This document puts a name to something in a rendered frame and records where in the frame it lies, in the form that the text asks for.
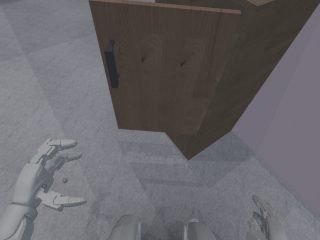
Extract left robot hand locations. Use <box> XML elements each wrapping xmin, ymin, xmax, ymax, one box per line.
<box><xmin>11</xmin><ymin>138</ymin><xmax>87</xmax><ymax>212</ymax></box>

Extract handle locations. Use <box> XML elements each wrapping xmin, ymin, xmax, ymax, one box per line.
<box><xmin>104</xmin><ymin>39</ymin><xmax>120</xmax><ymax>89</ymax></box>

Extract cupboard door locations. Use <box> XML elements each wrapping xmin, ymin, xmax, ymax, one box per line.
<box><xmin>88</xmin><ymin>0</ymin><xmax>241</xmax><ymax>135</ymax></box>

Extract robot right shin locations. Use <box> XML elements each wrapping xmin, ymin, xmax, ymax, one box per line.
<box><xmin>189</xmin><ymin>219</ymin><xmax>199</xmax><ymax>223</ymax></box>

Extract right robot hand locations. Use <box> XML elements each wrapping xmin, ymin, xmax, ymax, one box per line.
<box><xmin>247</xmin><ymin>195</ymin><xmax>288</xmax><ymax>240</ymax></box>

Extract robot left forearm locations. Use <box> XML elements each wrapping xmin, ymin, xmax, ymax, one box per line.
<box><xmin>0</xmin><ymin>203</ymin><xmax>38</xmax><ymax>240</ymax></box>

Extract left robot thigh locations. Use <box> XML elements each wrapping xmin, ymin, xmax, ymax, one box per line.
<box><xmin>107</xmin><ymin>214</ymin><xmax>142</xmax><ymax>240</ymax></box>

